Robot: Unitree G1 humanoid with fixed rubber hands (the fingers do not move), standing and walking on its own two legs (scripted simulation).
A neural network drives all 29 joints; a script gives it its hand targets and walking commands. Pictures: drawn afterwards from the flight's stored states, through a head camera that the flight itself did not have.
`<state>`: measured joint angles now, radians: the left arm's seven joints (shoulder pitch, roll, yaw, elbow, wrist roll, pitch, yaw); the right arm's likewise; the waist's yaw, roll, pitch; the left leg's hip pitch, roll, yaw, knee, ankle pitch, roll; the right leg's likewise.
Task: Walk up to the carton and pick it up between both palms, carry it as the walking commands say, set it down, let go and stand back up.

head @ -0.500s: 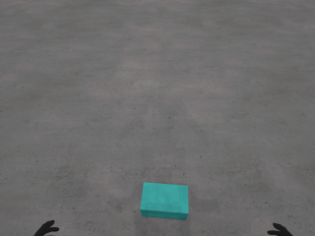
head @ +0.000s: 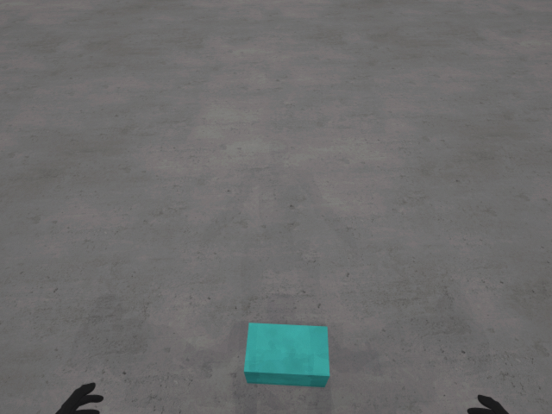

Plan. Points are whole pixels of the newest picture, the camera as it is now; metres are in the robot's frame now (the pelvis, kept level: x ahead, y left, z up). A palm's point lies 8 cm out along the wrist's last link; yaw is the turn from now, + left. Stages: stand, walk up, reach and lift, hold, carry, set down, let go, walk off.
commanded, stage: walk up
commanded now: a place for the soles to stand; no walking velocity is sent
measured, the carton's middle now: (286, 355) +0.40 -0.01 -0.70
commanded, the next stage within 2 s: reach and lift in 0.08 s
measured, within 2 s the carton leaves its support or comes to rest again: neither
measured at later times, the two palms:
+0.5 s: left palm (117, 369) +0.19 +0.28 -0.11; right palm (480, 391) +0.18 -0.31 -0.12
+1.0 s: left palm (157, 316) +0.30 +0.25 -0.16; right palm (434, 334) +0.29 -0.28 -0.17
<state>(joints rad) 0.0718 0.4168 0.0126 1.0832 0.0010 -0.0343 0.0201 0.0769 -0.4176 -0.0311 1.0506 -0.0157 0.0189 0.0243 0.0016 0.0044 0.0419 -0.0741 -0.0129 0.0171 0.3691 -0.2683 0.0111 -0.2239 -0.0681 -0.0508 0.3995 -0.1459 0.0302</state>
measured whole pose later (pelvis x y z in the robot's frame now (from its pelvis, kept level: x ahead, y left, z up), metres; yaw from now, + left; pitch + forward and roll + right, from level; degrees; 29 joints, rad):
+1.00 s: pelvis -0.08 -0.01 -0.09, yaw +1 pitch +20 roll +1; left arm -0.64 0.38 0.21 0.81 -0.04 0.23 -0.08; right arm -0.59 -0.33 -0.21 0.71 0.04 0.27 0.00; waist -0.02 0.01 0.11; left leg -1.00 0.00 0.00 1.08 -0.44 -0.01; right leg -1.10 -0.04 0.00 0.99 -0.25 0.01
